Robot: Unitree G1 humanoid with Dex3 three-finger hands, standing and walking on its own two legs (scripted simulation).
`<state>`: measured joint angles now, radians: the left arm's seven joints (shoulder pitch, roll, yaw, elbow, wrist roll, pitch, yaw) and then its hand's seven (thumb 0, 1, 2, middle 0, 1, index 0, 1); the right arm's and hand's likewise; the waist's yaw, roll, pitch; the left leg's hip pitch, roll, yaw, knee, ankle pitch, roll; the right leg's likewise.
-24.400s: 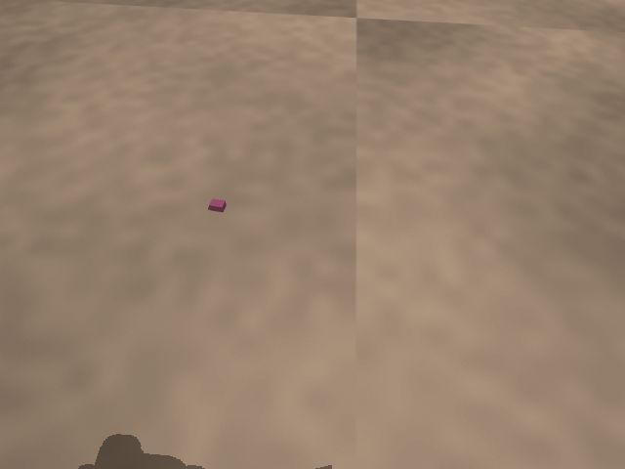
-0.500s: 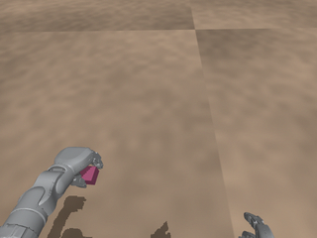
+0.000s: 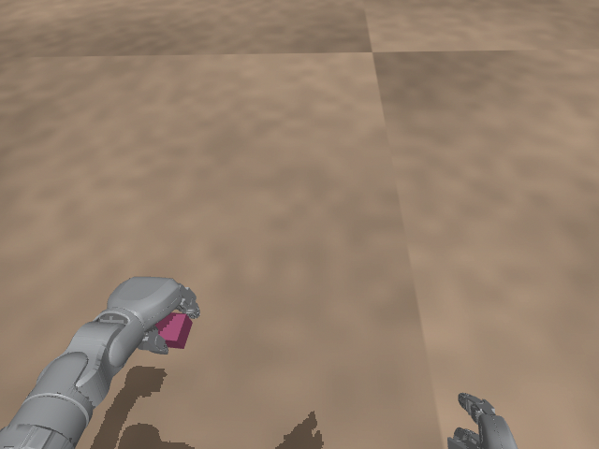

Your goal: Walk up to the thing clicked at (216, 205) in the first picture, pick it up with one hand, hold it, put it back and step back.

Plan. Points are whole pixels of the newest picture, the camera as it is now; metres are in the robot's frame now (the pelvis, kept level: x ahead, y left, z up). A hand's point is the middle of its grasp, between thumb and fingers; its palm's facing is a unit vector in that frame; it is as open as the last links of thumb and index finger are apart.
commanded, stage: hold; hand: left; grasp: from above
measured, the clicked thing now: (166, 329) +0.30 +0.22 -0.06
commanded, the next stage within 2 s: crouch in 0.14 s
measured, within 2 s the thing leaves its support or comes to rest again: neither
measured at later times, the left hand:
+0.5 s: hand (159, 331) +0.30 +0.22 -0.06, palm faces -0.47 +0.00 -0.88, open 7.2 cm
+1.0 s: hand (199, 344) +0.37 +0.23 -0.28, palm faces -0.40 +0.10 -0.91, open 7.2 cm
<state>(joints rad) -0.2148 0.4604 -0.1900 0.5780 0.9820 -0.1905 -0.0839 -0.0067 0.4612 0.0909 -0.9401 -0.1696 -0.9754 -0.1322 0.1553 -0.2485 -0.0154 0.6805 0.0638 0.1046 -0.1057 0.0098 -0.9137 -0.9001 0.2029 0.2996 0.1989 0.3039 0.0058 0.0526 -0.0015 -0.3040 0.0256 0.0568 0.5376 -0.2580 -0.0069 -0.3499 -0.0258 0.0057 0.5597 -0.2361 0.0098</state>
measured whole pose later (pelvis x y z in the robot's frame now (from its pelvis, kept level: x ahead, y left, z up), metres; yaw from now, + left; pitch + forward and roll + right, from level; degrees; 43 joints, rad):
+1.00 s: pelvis -0.05 +0.01 -0.18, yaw +1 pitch +28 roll -2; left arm -0.70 0.45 -0.13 1.17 1.23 -0.16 0.33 -0.01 0.42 0.15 -0.94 -0.19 -0.97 -0.16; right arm 0.24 -0.25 -0.08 0.72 -0.03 0.07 -0.03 0.01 -0.91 -0.90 0.20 0.30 0.20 0.30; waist -0.13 0.03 -0.18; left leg -1.45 0.03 0.00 1.54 -0.59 0.02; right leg -1.45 -0.04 -0.01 1.49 -0.53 0.03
